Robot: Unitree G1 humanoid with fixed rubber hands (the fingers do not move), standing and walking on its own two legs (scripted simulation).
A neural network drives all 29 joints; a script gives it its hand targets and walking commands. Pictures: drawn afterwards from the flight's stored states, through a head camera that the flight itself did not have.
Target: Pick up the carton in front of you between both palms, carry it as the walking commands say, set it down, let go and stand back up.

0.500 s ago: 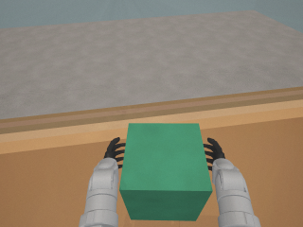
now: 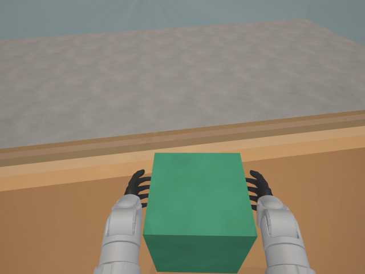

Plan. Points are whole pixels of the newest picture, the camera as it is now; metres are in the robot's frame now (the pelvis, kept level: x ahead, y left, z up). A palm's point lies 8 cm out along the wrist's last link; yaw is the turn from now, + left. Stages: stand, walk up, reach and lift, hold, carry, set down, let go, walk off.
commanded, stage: reach and lift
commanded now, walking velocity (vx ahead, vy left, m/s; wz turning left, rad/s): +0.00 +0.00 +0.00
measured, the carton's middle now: (196, 214) +0.30 +0.00 -0.04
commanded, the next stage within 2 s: hold in 0.12 s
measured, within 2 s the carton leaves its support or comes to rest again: neither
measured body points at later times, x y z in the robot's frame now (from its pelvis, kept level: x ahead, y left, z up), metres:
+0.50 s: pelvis -0.01 +0.00 +0.00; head -0.06 +0.00 +0.45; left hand +0.29 +0.15 +0.05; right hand +0.29 -0.15 +0.04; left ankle +0.00 +0.14 -0.75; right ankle +0.01 -0.13 -0.75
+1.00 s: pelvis -0.01 +0.00 +0.00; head -0.05 +0.00 +0.45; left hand +0.30 +0.15 +0.05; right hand +0.30 -0.15 +0.04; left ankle +0.00 +0.13 -0.75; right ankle +0.01 -0.13 -0.75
